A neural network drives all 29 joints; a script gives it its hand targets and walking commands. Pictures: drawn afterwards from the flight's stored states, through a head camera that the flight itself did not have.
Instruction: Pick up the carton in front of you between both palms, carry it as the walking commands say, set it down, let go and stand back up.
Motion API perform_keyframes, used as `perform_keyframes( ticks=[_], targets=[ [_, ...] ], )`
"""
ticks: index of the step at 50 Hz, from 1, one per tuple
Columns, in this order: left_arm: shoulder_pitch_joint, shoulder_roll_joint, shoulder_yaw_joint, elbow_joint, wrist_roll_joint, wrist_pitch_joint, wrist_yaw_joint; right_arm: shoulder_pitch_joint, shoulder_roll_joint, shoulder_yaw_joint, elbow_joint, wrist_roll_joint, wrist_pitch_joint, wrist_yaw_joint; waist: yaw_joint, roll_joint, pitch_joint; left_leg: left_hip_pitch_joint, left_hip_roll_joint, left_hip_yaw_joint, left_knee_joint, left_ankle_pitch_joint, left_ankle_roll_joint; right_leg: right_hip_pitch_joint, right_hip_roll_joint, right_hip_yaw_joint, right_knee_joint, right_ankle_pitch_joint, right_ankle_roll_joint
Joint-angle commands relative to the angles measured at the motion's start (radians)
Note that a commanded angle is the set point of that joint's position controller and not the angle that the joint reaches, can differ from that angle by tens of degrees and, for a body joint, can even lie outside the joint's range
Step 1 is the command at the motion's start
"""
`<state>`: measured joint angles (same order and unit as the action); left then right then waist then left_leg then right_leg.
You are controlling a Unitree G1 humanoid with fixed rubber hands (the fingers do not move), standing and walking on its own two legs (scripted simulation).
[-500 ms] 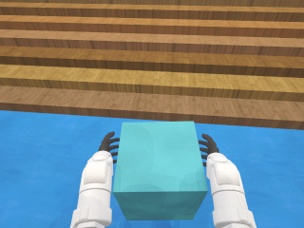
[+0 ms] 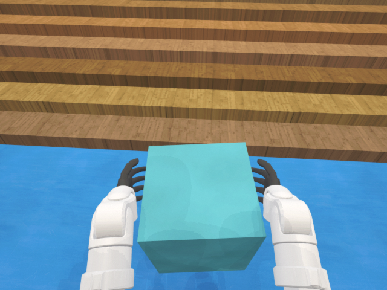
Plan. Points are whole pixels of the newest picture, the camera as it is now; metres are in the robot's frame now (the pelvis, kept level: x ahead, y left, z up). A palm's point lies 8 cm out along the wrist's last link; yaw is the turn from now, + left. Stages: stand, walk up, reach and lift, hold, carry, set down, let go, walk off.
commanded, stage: carry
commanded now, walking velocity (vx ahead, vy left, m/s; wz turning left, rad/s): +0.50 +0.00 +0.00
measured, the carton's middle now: (199, 211) +0.29 +0.00 +0.00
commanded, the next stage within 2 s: none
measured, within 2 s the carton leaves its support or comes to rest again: neither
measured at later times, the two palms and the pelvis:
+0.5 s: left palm (130, 119) +0.52 +0.19 +0.09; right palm (239, 120) +0.52 -0.11 +0.09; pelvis +0.25 +0.04 +0.00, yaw -1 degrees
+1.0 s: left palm (154, 74) +0.83 +0.16 +0.07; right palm (231, 73) +0.85 -0.13 +0.07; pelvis +0.57 -0.01 +0.01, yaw +4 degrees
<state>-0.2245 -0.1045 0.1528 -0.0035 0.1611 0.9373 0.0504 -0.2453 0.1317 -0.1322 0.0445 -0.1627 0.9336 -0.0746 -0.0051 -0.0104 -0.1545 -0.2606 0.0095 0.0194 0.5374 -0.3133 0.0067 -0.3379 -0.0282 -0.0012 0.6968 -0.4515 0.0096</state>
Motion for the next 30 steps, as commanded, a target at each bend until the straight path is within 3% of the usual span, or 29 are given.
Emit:
perform_keyframes(
  ticks=[1,3,4,5,6,7,8,9,10,11,13,16,18,19,20,21,22,23,25,26,27,30],
  targets=[
    [-0.631,-0.926,-0.745,-0.118,-0.414,0.073,-0.225,-0.608,0.84,0.691,-0.21,0.391,0.063,0.231,-0.033,0.166,-0.103,0.269,0.31,-0.415,-0.285,-0.024,0.179,-0.301,-0.003,-0.073,-0.02,-0.051,-0.005],
    [-0.591,-0.943,-0.757,-0.153,-0.454,0.112,-0.22,-0.626,0.857,0.718,-0.299,0.432,0.109,0.22,-0.022,0.162,-0.169,0.223,0.231,-0.228,-0.219,0.068,0.13,-0.114,0.045,-0.141,-0.185,0.089,-0.007],
    [-0.548,-0.956,-0.763,-0.169,-0.466,0.132,-0.215,-0.603,0.867,0.728,-0.327,0.447,0.132,0.218,-0.011,0.154,-0.197,0.153,0.183,-0.132,-0.167,0.056,0.102,0.042,0.061,-0.176,-0.281,0.178,-0.006],
    [-0.522,-0.961,-0.761,-0.192,-0.473,0.152,-0.211,-0.566,0.872,0.734,-0.344,0.456,0.153,0.218,-0.007,0.123,-0.231,0.03,0.147,-0.056,-0.093,0.022,0.077,0.244,0.035,-0.158,-0.329,0.228,-0.008],
    [-0.487,-0.956,-0.753,-0.21,-0.47,0.174,-0.206,-0.528,0.874,0.738,-0.353,0.46,0.174,0.222,0.008,0.019,-0.274,-0.128,0.112,0.018,0.061,-0.041,0.043,0.456,-0.077,-0.022,-0.373,0.171,-0.034],
    [-0.44,-0.927,-0.732,-0.215,-0.44,0.187,-0.199,-0.543,0.885,0.749,-0.389,0.482,0.199,0.232,0.033,-0.233,-0.271,-0.378,0.045,0.111,0.286,-0.128,-0.011,0.596,-0.302,0.326,-0.437,0.085,-0.13],
    [-0.431,-0.914,-0.718,-0.228,-0.414,0.2,-0.191,-0.567,0.887,0.753,-0.404,0.502,0.222,0.242,0.039,-0.285,-0.195,-0.546,0.019,0.093,0.336,-0.246,-0.012,0.62,-0.398,0.488,-0.46,0.197,-0.228],
    [-0.444,-0.915,-0.724,-0.276,-0.405,0.214,-0.185,-0.57,0.899,0.758,-0.404,0.518,0.234,0.252,0.042,-0.196,-0.15,-0.593,0.056,0.053,0.367,-0.287,0.001,0.609,-0.408,0.469,-0.439,0.32,-0.262],
    [-0.448,-0.919,-0.732,-0.324,-0.403,0.226,-0.18,-0.552,0.906,0.753,-0.403,0.525,0.24,0.259,0.047,-0.123,-0.145,-0.598,0.063,0.055,0.374,-0.288,0.0,0.603,-0.389,0.404,-0.43,0.408,-0.253],
    [-0.457,-0.953,-0.741,-0.353,-0.416,0.237,-0.18,-0.533,0.905,0.743,-0.41,0.525,0.247,0.26,0.045,-0.078,-0.163,-0.573,0.074,0.054,0.325,-0.246,0.0,0.592,-0.373,0.338,-0.443,0.375,-0.227],
    [-0.453,-0.968,-0.75,-0.417,-0.442,0.252,-0.187,-0.481,0.913,0.733,-0.443,0.514,0.259,0.252,0.035,-0.101,-0.172,-0.454,0.054,0.094,0.189,-0.097,-0.008,0.525,-0.294,0.174,-0.452,0.412,-0.16],
    [-0.462,-0.931,-0.764,-0.441,-0.476,0.275,-0.198,-0.474,0.889,0.734,-0.493,0.495,0.275,0.23,0.029,-0.154,-0.175,-0.239,0.008,0.169,0.028,0.046,-0.014,0.402,-0.227,0.014,-0.427,0.418,-0.116],
    [-0.452,-0.899,-0.767,-0.441,-0.488,0.293,-0.202,-0.44,0.862,0.716,-0.498,0.48,0.287,0.22,0.006,-0.118,-0.185,0.054,-0.034,0.247,-0.093,0.166,-0.005,0.224,-0.184,-0.085,-0.319,0.389,-0.075],
    [-0.447,-0.883,-0.765,-0.438,-0.489,0.303,-0.204,-0.428,0.846,0.706,-0.492,0.472,0.295,0.217,-0.005,-0.075,-0.218,0.247,-0.025,0.247,-0.083,0.149,0.011,0.108,-0.153,-0.14,-0.197,0.415,-0.052],
    [-0.45,-0.856,-0.758,-0.433,-0.49,0.314,-0.207,-0.409,0.822,0.692,-0.477,0.462,0.304,0.214,-0.025,0.019,-0.263,0.424,0.091,0.09,-0.103,0.033,0.033,-0.032,-0.114,-0.184,-0.001,0.307,-0.017],
    [-0.487,-0.828,-0.757,-0.45,-0.5,0.33,-0.211,-0.397,0.805,0.676,-0.451,0.442,0.308,0.211,-0.044,0.282,-0.256,0.483,0.354,-0.405,-0.294,-0.103,0.125,-0.24,0.002,-0.206,0.272,0.072,0.028],
    [-0.522,-0.836,-0.767,-0.438,-0.51,0.342,-0.214,-0.432,0.802,0.668,-0.442,0.434,0.313,0.208,-0.033,0.292,-0.23,0.52,0.44,-0.575,-0.317,-0.026,0.229,-0.403,0.015,-0.088,0.429,-0.065,0.006],
    [-0.515,-0.846,-0.758,-0.412,-0.512,0.344,-0.217,-0.442,0.82,0.67,-0.449,0.441,0.321,0.206,-0.029,0.197,-0.213,0.486,0.435,-0.515,-0.291,0.069,0.234,-0.448,-0.051,-0.03,0.511,-0.059,-0.023],
    [-0.5,-0.89,-0.744,-0.374,-0.504,0.339,-0.221,-0.485,0.867,0.69,-0.464,0.456,0.322,0.209,-0.025,0.044,-0.212,0.426,0.389,-0.362,-0.284,0.18,0.195,-0.454,-0.104,-0.015,0.498,0.053,-0.033],
    [-0.487,-0.909,-0.742,-0.364,-0.494,0.333,-0.221,-0.504,0.894,0.703,-0.469,0.468,0.319,0.215,-0.019,0.033,-0.205,0.386,0.358,-0.275,-0.297,0.242,0.162,-0.419,-0.114,-0.017,0.426,0.108,-0.027],
    [-0.478,-0.927,-0.743,-0.361,-0.481,0.324,-0.218,-0.513,0.914,0.717,-0.471,0.48,0.314,0.223,-0.018,0.058,-0.205,0.373,0.334,-0.205,-0.303,0.302,0.141,-0.394,-0.1,-0.041,0.368,0.14,-0.02],
    [-0.431,-0.979,-0.743,-0.351,-0.443,0.296,-0.204,-0.504,0.935,0.739,-0.484,0.51,0.302,0.245,-0.017,0.102,-0.19,0.39,0.282,-0.079,-0.311,0.405,0.124,-0.385,-0.066,-0.097,0.219,0.206,-0.01]
  ],
)
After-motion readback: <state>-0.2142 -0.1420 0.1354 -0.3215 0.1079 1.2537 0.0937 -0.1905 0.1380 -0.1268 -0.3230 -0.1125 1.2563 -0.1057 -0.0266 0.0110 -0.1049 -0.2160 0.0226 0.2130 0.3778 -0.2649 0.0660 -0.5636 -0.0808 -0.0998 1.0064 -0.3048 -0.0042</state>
